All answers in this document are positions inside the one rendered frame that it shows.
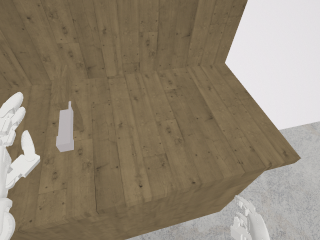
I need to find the left robot forearm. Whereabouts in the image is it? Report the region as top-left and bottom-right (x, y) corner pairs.
(0, 198), (16, 240)

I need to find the left robot hand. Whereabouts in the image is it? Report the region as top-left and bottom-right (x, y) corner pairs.
(0, 92), (40, 198)

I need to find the counter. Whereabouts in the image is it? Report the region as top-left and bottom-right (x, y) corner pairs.
(0, 0), (301, 240)

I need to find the right robot hand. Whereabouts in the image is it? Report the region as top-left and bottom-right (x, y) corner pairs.
(230, 195), (270, 240)

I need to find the tap lever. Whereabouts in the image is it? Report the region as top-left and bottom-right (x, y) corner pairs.
(56, 101), (74, 152)

